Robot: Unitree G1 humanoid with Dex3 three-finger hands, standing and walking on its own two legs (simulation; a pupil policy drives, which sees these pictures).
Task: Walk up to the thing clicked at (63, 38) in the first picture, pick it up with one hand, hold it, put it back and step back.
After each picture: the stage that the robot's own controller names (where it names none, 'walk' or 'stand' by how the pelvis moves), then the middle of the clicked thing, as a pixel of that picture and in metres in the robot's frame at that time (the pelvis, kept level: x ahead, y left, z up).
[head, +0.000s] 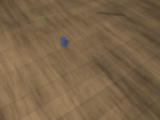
stand; (63, 41) +1.42 +0.22 -0.72
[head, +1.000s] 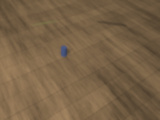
walk; (63, 51) +1.30 +0.15 -0.71
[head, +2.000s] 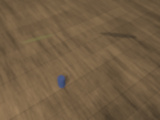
walk; (61, 81) +0.81 +0.15 -0.71
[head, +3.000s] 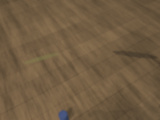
walk; (63, 117) +0.48 +0.18 -0.69
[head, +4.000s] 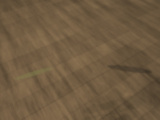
stand; out of the picture +0.35 +0.18 -0.72
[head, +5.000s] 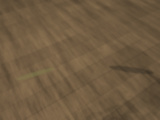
stand; out of the picture +0.36 +0.17 -0.73
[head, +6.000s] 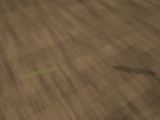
stand; out of the picture +0.36 +0.16 -0.73
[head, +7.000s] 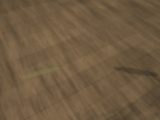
stand; out of the picture +0.35 +0.15 -0.73
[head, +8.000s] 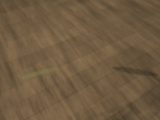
stand; out of the picture +0.35 +0.15 -0.73
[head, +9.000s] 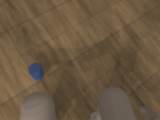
go down; (36, 72) +0.43 +0.17 -0.39
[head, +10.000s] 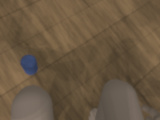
go down; (29, 65) +0.44 +0.19 -0.31
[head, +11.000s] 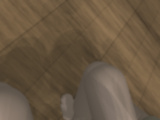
close in; out of the picture +0.44 +0.23 -0.23
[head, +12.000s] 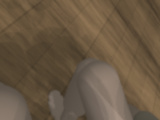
close; out of the picture +0.43 +0.24 -0.23
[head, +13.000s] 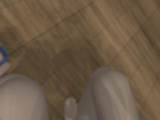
lift; out of the picture +0.39 +0.23 -0.18
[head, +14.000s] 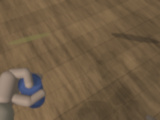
lift; (33, 91) +0.32 +0.17 -0.01
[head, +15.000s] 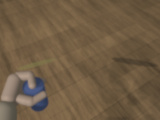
hold; (36, 95) +0.32 +0.17 +0.00
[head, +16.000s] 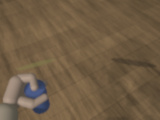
hold; (38, 97) +0.32 +0.17 -0.01
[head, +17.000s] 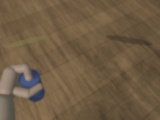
crouch; (33, 86) +0.35 +0.17 -0.05
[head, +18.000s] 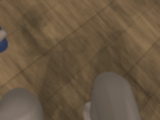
lower; out of the picture +0.50 +0.22 -0.10
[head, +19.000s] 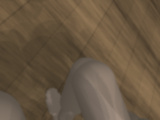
lower; out of the picture +0.45 +0.27 -0.24
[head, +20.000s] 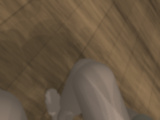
lower; out of the picture +0.45 +0.26 -0.24
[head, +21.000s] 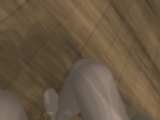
lower; out of the picture +0.45 +0.26 -0.24
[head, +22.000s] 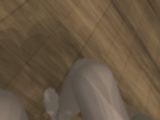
lower; out of the picture +0.45 +0.26 -0.24
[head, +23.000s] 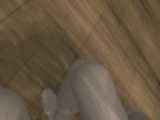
open; out of the picture +0.44 +0.23 -0.25
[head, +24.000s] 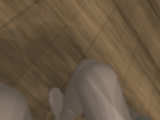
stand; out of the picture +0.44 +0.23 -0.24
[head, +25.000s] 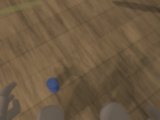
walk; (53, 85) +0.44 +0.15 -0.49
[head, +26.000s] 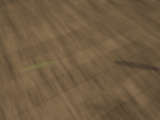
stand; out of the picture +0.38 +0.13 -0.66
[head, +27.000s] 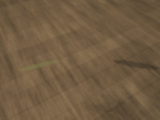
stand; out of the picture +0.40 +0.14 -0.67
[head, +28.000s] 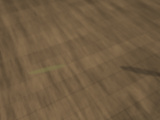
stand; out of the picture +0.40 +0.12 -0.72
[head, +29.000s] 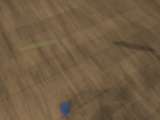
walk; (64, 108) +0.45 +0.09 -0.71
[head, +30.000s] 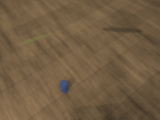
walk; (64, 86) +0.67 +0.18 -0.69
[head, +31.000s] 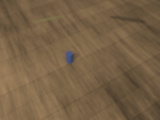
stand; (69, 57) +0.99 +0.13 -0.69
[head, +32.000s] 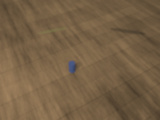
stand; (72, 66) +1.01 +0.12 -0.71
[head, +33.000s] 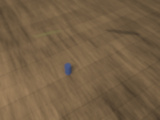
stand; (68, 69) +1.01 +0.14 -0.73
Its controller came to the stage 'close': yes
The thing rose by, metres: 0.71
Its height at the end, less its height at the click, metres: +0.00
